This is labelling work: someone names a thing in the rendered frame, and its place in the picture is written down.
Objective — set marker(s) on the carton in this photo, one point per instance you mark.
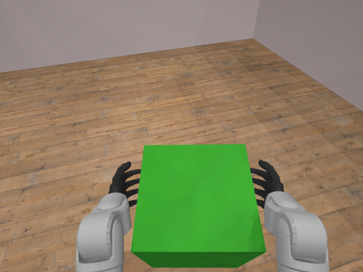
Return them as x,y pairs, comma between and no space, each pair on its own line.
196,207

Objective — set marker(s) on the right robot forearm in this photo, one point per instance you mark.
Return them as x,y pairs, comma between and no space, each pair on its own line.
301,238

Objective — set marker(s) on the left robot forearm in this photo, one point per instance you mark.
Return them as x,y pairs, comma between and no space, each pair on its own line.
100,236

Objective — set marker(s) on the right robot hand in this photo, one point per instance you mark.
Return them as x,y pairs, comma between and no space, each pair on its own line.
271,183

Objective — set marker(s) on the left robot hand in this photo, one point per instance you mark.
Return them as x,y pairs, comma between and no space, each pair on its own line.
120,186

